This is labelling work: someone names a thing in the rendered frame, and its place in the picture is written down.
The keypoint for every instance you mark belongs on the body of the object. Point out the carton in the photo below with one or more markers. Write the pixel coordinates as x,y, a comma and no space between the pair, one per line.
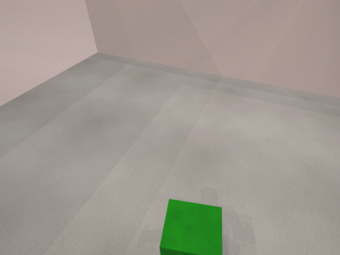
191,229

